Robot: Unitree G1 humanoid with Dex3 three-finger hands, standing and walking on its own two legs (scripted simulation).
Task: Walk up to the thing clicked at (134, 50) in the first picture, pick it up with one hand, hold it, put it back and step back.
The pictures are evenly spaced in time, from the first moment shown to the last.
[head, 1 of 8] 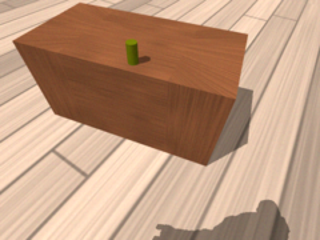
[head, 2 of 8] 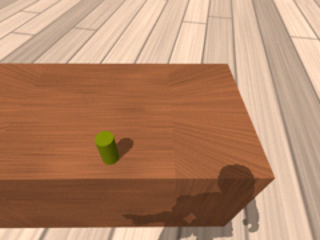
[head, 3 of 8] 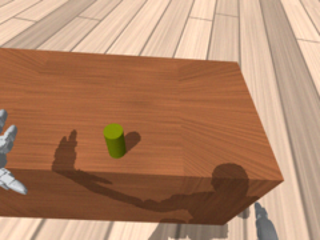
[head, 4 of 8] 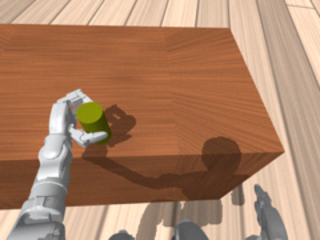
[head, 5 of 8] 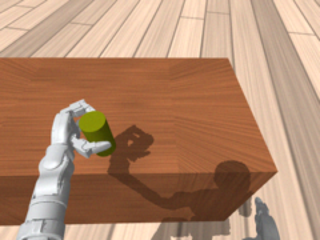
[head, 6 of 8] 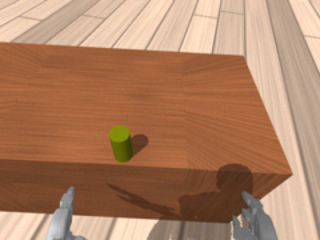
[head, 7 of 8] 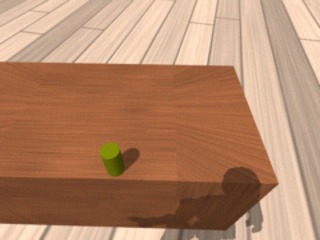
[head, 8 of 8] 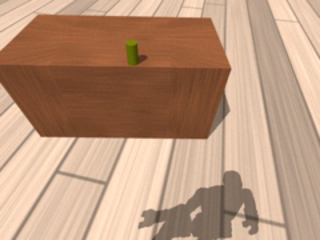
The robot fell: no
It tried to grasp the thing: yes
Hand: left
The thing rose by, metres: 0.23
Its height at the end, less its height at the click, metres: +0.00
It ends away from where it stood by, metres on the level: 0.05
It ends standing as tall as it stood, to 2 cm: yes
